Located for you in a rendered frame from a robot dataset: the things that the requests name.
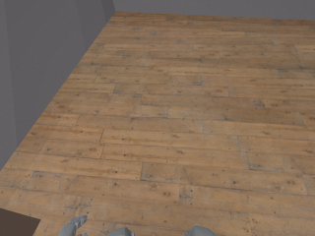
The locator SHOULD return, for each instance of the cabinet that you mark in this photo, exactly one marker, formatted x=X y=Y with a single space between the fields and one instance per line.
x=17 y=224

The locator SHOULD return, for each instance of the right robot thigh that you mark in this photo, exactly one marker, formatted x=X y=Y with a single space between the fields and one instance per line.
x=200 y=231

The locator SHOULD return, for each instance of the robot left hand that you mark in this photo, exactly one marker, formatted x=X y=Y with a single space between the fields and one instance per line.
x=74 y=224

